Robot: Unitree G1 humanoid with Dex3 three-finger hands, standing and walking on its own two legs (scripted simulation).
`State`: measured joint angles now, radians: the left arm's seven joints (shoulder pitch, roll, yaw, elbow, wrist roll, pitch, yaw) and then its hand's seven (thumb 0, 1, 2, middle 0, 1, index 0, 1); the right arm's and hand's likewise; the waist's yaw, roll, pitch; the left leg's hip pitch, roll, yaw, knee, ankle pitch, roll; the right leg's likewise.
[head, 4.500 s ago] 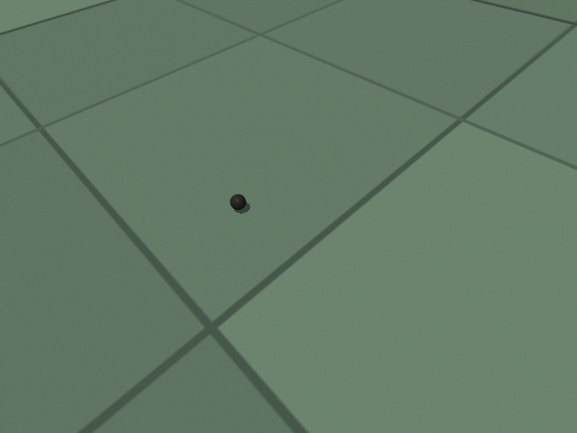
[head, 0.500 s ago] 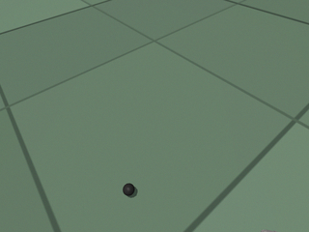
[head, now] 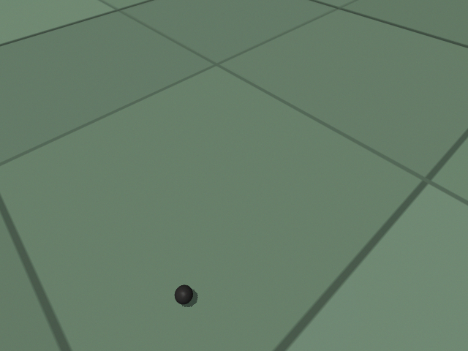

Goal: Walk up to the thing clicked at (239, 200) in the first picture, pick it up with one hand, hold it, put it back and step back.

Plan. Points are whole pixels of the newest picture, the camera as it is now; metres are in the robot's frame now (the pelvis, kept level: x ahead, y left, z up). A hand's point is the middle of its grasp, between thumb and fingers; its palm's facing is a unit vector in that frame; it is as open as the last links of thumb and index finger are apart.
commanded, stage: walk up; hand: left
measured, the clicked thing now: (183, 294) +0.46 +0.25 -0.74
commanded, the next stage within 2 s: stand in 0.62 s
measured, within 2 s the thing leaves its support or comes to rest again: neither
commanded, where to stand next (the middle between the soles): +0.07 +0.01 m, yaw +1 degrees
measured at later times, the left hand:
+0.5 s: hand out of the picture +0.07 +0.25 -0.16, palm faces +0.00 -0.94 -0.33, open 7.4 cm
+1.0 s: hand out of the picture +0.08 +0.25 -0.15, palm faces -0.01 -0.94 -0.35, open 7.4 cm
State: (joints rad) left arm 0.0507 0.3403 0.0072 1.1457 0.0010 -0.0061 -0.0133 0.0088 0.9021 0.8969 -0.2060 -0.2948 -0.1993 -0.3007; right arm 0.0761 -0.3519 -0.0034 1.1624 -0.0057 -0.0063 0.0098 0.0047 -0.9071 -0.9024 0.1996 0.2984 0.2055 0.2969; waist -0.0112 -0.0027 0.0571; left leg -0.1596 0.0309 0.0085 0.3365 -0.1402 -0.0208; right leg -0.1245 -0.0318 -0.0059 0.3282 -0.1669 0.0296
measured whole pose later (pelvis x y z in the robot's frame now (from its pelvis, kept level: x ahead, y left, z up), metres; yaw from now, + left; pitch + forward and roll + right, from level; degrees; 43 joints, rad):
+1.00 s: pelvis +0.01 +0.00 +0.00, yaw +0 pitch -2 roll +0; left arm 0.11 0.35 0.01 1.13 0.01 -0.01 -0.01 0.01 0.90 0.90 -0.21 -0.29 -0.20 -0.30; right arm 0.09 -0.35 0.00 1.14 -0.01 0.00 0.01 0.00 -0.91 -0.90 0.20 0.30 0.21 0.30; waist 0.00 0.00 0.04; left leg -0.14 0.03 0.00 0.32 -0.15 -0.03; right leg -0.11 -0.03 -0.01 0.32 -0.18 0.03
